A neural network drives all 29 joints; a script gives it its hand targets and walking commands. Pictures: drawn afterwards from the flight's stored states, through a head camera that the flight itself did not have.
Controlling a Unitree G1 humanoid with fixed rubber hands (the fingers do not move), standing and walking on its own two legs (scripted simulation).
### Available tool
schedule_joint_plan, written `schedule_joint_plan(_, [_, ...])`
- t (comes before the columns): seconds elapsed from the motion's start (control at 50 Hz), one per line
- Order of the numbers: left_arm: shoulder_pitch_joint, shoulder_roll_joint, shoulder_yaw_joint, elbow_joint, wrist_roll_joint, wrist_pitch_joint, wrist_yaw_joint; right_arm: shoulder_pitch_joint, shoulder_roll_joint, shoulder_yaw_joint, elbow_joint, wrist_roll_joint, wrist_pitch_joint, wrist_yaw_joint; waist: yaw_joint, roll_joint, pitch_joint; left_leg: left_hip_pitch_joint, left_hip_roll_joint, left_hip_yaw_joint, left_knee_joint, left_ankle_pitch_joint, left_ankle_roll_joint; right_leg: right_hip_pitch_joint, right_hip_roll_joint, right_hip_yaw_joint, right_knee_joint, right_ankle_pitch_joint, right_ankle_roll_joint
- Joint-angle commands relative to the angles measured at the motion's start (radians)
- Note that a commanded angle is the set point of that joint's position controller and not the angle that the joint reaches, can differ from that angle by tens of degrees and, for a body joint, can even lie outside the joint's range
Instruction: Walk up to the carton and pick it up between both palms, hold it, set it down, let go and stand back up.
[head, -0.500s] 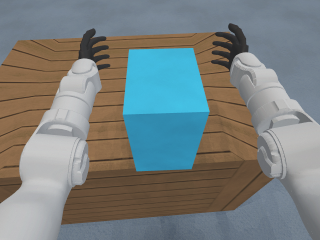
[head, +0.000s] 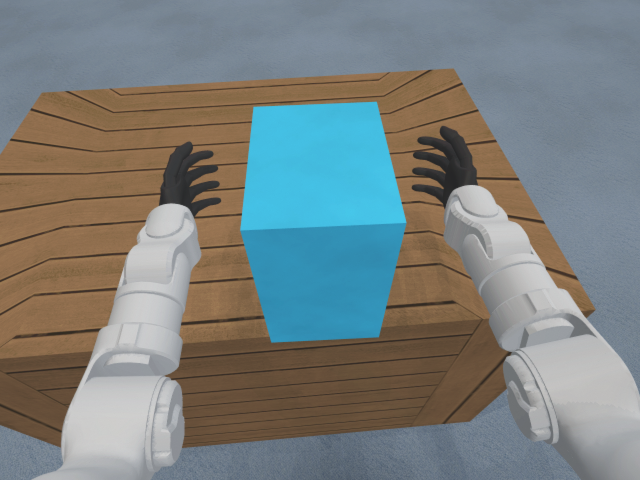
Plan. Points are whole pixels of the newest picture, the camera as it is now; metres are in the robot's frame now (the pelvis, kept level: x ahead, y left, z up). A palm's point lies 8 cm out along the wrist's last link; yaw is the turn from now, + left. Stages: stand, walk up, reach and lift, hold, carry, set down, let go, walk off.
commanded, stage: set down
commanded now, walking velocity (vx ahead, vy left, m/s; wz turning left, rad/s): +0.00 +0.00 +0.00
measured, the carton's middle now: (320, 230) +0.45 +0.05 +0.05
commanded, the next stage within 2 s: none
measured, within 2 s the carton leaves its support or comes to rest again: neither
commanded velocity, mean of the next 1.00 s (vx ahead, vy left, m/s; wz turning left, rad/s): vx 0.00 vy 0.00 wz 0.00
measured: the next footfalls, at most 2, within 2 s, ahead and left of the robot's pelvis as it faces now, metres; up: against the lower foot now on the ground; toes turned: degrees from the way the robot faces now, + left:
none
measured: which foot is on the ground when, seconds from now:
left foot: down 0.00-1.00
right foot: down 0.00-1.00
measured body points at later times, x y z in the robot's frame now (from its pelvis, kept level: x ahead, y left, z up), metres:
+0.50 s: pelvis +0.00 +0.00 +0.00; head +0.03 +0.01 +0.45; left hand +0.37 +0.22 +0.08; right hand +0.41 -0.13 +0.09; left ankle +0.03 +0.13 -0.74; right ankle +0.00 -0.08 -0.74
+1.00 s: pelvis +0.00 +0.00 +0.00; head +0.03 +0.02 +0.45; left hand +0.31 +0.21 +0.03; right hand +0.33 -0.15 +0.04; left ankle +0.03 +0.13 -0.74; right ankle +0.00 -0.08 -0.74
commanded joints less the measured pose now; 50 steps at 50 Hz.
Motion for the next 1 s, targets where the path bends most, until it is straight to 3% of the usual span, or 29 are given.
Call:
schedule_joint_plan(0.0, [-0.493, 0.142, 0.023, -0.299, 0.006, -0.003, -0.001, -0.482, -0.146, -0.017, -0.268, 0.000, -0.032, -0.022, -0.006, 0.032, -0.730, 0.363, -0.063, 0.010, 0.046, 0.338, -0.012, 0.273, -0.008, 0.058, 0.016, 0.309, 0.108])
schedule_joint_plan(0.22, [-0.271, 0.067, 0.046, -0.389, 0.066, 0.049, -0.018, -0.283, -0.100, 0.002, -0.309, -0.008, -0.040, -0.025, -0.004, 0.029, -0.474, 0.412, -0.067, 0.021, 0.015, 0.285, -0.001, 0.268, -0.003, 0.052, -0.014, 0.179, 0.108])
schedule_joint_plan(0.42, [-0.108, 0.027, 0.032, -0.568, 0.058, 0.015, -0.021, -0.112, -0.070, -0.006, -0.466, -0.039, -0.085, -0.014, -0.015, 0.046, -0.432, 0.443, -0.071, 0.025, 0.021, 0.288, -0.004, 0.253, -0.006, 0.067, -0.014, 0.159, 0.093])
schedule_joint_plan(0.64, [0.157, -0.020, 0.022, -0.688, 0.061, -0.011, -0.037, 0.145, -0.048, 0.007, -0.613, -0.067, -0.146, 0.008, -0.012, 0.012, -0.366, 0.454, -0.076, 0.025, 0.010, 0.283, 0.007, 0.251, -0.015, 0.079, -0.011, 0.162, 0.089])
schedule_joint_plan(0.78, [0.301, -0.041, -0.004, -0.705, 0.069, -0.088, -0.034, 0.306, -0.034, 0.011, -0.653, -0.088, -0.208, 0.043, -0.004, -0.003, -0.309, 0.458, -0.078, 0.022, -0.007, 0.257, 0.017, 0.226, -0.025, 0.094, -0.024, 0.129, 0.082])
schedule_joint_plan(0.98, [0.471, -0.062, -0.063, -0.628, 0.087, -0.286, -0.002, 0.523, -0.012, 0.007, -0.624, -0.116, -0.323, 0.107, -0.004, -0.009, -0.248, 0.443, -0.074, 0.014, -0.023, 0.235, 0.030, 0.218, -0.046, 0.127, -0.031, 0.125, 0.067])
